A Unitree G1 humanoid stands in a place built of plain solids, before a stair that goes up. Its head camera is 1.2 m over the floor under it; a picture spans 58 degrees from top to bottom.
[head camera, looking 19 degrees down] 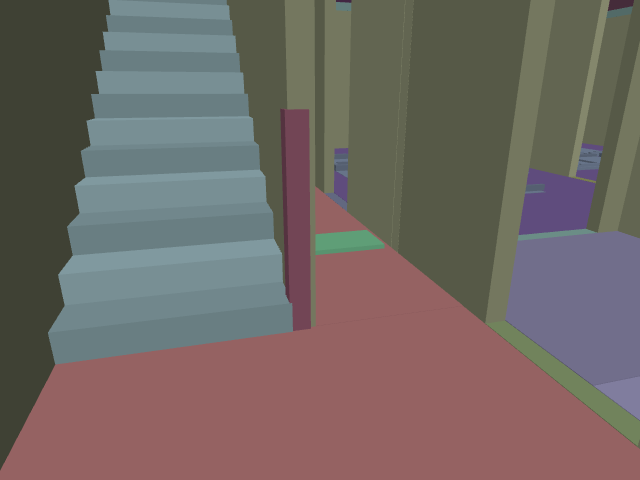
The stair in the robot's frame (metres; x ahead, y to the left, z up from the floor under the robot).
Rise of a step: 0.17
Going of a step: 0.28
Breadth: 1.14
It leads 15 degrees to the left of straight ahead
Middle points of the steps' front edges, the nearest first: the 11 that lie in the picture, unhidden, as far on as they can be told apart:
1.87 0.69 0.16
2.14 0.76 0.33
2.41 0.84 0.50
2.68 0.91 0.67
2.95 0.98 0.84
3.22 1.05 1.01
3.49 1.12 1.18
3.75 1.19 1.35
4.02 1.27 1.52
4.29 1.34 1.69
4.56 1.41 1.86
